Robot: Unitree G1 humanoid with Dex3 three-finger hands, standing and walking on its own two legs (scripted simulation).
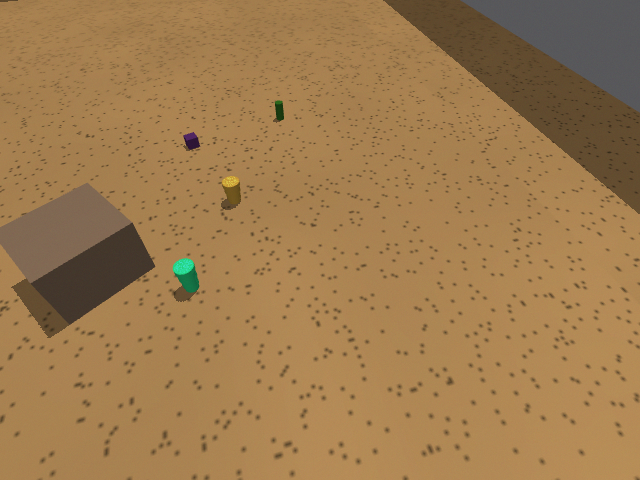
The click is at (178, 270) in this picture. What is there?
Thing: tapered cup
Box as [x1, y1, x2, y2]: [173, 258, 198, 292]
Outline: 180,259 173,265 173,271 187,291 194,291 198,288 198,280 196,277 193,262 187,258
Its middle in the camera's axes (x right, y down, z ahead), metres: -0.49 +0.13 +1.49
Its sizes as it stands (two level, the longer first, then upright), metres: 0.077 0.077 0.130
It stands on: the floor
